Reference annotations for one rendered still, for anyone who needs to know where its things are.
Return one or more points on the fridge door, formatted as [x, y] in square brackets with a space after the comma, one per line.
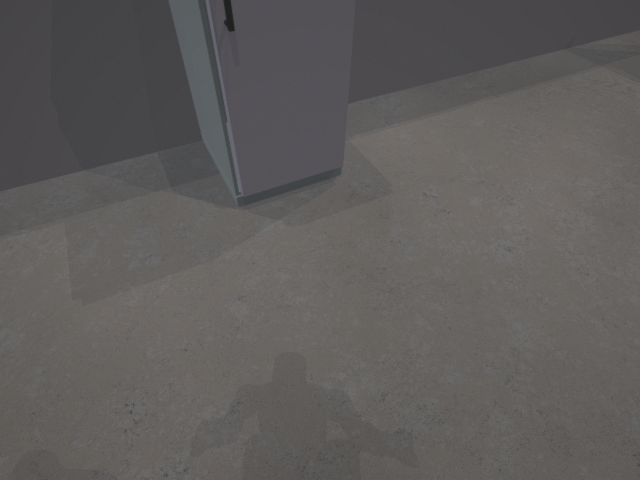
[284, 74]

